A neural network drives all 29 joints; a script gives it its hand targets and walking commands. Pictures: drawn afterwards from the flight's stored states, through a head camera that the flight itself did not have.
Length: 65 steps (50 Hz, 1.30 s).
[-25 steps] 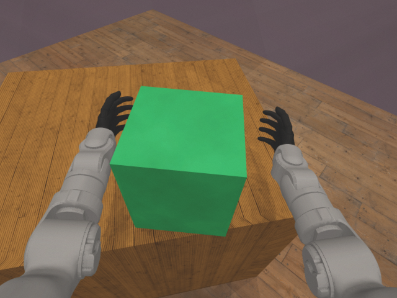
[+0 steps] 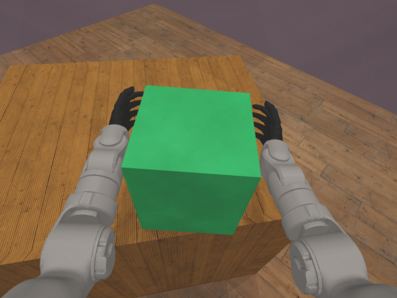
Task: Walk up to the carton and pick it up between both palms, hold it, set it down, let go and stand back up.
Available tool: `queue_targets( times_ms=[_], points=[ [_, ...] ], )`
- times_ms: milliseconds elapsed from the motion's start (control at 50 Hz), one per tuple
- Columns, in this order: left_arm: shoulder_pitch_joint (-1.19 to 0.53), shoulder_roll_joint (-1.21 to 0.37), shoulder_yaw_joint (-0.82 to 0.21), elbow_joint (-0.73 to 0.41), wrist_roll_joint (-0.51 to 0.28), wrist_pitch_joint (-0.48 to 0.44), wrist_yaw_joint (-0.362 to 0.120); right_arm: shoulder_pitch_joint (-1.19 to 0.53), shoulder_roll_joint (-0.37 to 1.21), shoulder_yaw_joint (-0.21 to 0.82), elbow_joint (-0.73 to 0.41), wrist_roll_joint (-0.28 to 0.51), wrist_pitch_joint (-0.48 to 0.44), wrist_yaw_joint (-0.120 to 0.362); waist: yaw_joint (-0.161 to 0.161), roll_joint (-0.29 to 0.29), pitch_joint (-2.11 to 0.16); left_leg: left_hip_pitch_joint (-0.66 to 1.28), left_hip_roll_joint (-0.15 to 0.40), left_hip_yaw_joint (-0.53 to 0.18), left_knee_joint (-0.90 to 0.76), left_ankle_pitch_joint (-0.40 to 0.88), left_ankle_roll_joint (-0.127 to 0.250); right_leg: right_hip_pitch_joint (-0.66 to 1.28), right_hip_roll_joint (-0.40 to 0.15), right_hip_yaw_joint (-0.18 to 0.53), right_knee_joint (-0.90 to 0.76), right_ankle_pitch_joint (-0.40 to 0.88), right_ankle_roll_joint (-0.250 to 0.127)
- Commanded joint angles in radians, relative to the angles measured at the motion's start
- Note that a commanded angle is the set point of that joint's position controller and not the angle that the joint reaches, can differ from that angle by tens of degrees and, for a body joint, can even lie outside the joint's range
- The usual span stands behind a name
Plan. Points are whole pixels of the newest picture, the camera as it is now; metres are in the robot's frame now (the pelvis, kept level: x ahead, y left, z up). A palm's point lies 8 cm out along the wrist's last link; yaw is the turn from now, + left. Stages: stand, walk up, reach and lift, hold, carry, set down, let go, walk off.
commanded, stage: reach and lift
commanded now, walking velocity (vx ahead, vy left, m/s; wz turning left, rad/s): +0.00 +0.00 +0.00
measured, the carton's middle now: (192, 165) +0.37 +0.02 +0.04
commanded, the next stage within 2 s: none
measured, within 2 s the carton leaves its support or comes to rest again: leaves its support in 1.62 s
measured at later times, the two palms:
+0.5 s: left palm (126, 126) +0.42 +0.16 +0.11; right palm (273, 141) +0.40 -0.14 +0.10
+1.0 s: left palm (122, 128) +0.40 +0.16 +0.12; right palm (274, 143) +0.38 -0.14 +0.11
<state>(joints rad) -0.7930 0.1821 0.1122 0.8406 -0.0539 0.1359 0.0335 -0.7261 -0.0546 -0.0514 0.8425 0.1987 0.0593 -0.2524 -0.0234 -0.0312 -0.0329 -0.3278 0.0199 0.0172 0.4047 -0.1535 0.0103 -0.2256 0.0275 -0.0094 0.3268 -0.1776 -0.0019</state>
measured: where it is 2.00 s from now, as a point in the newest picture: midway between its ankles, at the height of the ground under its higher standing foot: outside the picture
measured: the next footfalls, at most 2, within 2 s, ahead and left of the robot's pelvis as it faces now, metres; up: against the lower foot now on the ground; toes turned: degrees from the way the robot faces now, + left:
none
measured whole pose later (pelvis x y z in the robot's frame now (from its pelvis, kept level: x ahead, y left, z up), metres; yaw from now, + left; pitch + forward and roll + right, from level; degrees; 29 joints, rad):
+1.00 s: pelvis +0.02 +0.00 +0.00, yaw +1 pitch -5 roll -1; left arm -0.63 -0.03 0.36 0.56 0.33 0.19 -0.11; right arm -0.56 0.09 -0.30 0.72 -0.14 -0.07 -0.12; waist -0.03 -0.07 0.05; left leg -0.08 -0.01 0.02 0.32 -0.17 0.02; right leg 0.03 0.00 -0.04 0.24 -0.19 0.01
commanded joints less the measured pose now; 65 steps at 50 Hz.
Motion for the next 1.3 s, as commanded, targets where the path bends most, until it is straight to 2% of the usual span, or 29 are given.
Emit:
queue_targets(
  times_ms=[0,80,280,300,340,400,540,600,660,700,720,760,800,900,1040,1280],
  points=[
    [-0.380,-0.026,-0.011,-0.147,0.040,-0.013,0.015,-0.363,-0.079,-0.058,-0.110,-0.041,-0.032,-0.010,-0.048,0.086,-0.426,0.452,0.013,-0.007,0.021,0.269,-0.049,-0.087,0.020,-0.045,-0.051,0.156,0.033],
    [-0.378,-0.058,-0.016,-0.175,0.057,0.005,0.023,-0.363,-0.066,-0.072,-0.118,-0.056,-0.044,-0.020,-0.060,0.097,-0.446,0.467,0.012,-0.001,0.031,0.306,-0.061,-0.066,0.026,-0.052,-0.046,0.199,0.036],
    [-0.377,-0.094,-0.015,-0.188,0.076,0.019,0.031,-0.387,-0.047,-0.051,-0.150,-0.047,-0.054,-0.010,-0.034,0.104,-0.440,0.456,0.012,0.003,0.029,0.293,-0.060,-0.072,0.027,-0.058,-0.047,0.171,0.035],
    [-0.359,-0.154,-0.064,-0.291,0.062,0.015,0.043,-0.389,-0.028,-0.029,-0.219,-0.024,-0.064,0.000,-0.014,0.128,-0.538,0.495,0.005,0.001,0.049,0.352,-0.080,-0.075,0.037,-0.082,-0.050,0.134,0.019],
    [-0.335,-0.138,-0.049,-0.256,0.076,0.044,0.042,-0.385,-0.035,-0.013,-0.198,-0.016,-0.057,0.005,-0.027,0.104,-0.477,0.527,0.013,0.001,0.057,0.383,-0.076,-0.083,0.039,-0.080,-0.057,0.141,0.018],
    [-0.331,-0.147,-0.035,-0.252,0.084,0.052,0.028,-0.368,-0.020,-0.023,-0.185,-0.034,-0.046,0.000,-0.033,0.069,-0.412,0.481,0.004,0.004,0.030,0.322,-0.052,-0.053,0.024,-0.067,-0.064,0.145,0.032],
    [-0.325,-0.197,-0.006,-0.266,0.139,0.013,-0.001,-0.348,0.046,-0.056,-0.192,-0.103,-0.072,0.017,-0.036,0.066,-0.395,0.490,-0.003,0.014,0.014,0.332,-0.049,-0.006,0.013,-0.066,-0.070,0.176,0.037],
    [-0.307,-0.233,0.022,-0.268,0.187,-0.001,-0.026,-0.327,0.096,-0.078,-0.183,-0.154,-0.091,0.035,-0.038,0.058,-0.361,0.506,-0.005,0.022,0.003,0.344,-0.048,0.022,0.010,-0.073,-0.078,0.179,0.044],
    [-0.288,-0.308,0.059,-0.263,0.268,-0.006,-0.074,-0.306,0.201,-0.106,-0.179,-0.243,-0.115,0.071,-0.039,0.051,-0.326,0.516,-0.012,0.037,-0.019,0.343,-0.047,0.074,0.006,-0.085,-0.089,0.189,0.054],
    [-0.287,-0.491,0.053,-0.236,0.342,0.009,-0.142,-0.321,0.418,-0.098,-0.189,-0.342,-0.131,0.131,-0.036,0.050,-0.322,0.511,-0.018,0.052,-0.036,0.338,-0.055,0.130,0.010,-0.095,-0.093,0.222,0.058],
    [-0.277,-0.614,0.013,-0.216,0.367,0.016,-0.186,-0.341,0.534,-0.054,-0.208,-0.379,-0.136,0.171,-0.036,0.054,-0.340,0.489,-0.026,0.057,-0.045,0.338,-0.064,0.165,0.014,-0.094,-0.095,0.252,0.058],
    [-0.240,-0.698,-0.050,-0.226,0.363,0.022,-0.223,-0.335,0.591,0.008,-0.214,-0.381,-0.156,0.221,-0.043,0.072,-0.358,0.458,-0.036,0.060,-0.050,0.366,-0.079,0.229,0.024,-0.092,-0.078,0.347,0.053],
    [-0.208,-0.707,-0.052,-0.232,0.370,0.028,-0.228,-0.315,0.591,0.027,-0.203,-0.377,-0.172,0.237,-0.046,0.067,-0.304,0.460,-0.034,0.060,-0.052,0.398,-0.075,0.248,0.030,-0.101,-0.065,0.387,0.057],
    [-0.186,-0.681,-0.044,-0.249,0.377,0.065,-0.248,-0.283,0.563,0.035,-0.191,-0.362,-0.164,0.222,-0.044,0.051,-0.162,0.423,-0.029,0.060,-0.087,0.338,-0.056,0.222,0.024,-0.104,-0.083,0.288,0.060],
    [-0.193,-0.676,-0.050,-0.271,0.375,0.079,-0.248,-0.270,0.545,0.026,-0.208,-0.366,-0.171,0.212,-0.049,0.058,-0.165,0.438,-0.028,0.065,-0.101,0.265,-0.054,0.191,0.016,-0.113,-0.099,0.219,0.062],
    [-0.190,-0.683,-0.059,-0.268,0.372,0.067,-0.235,-0.268,0.552,0.018,-0.202,-0.370,-0.192,0.207,-0.048,0.068,-0.195,0.450,-0.028,0.064,-0.088,0.293,-0.058,0.178,0.018,-0.123,-0.101,0.231,0.058]
  ],
)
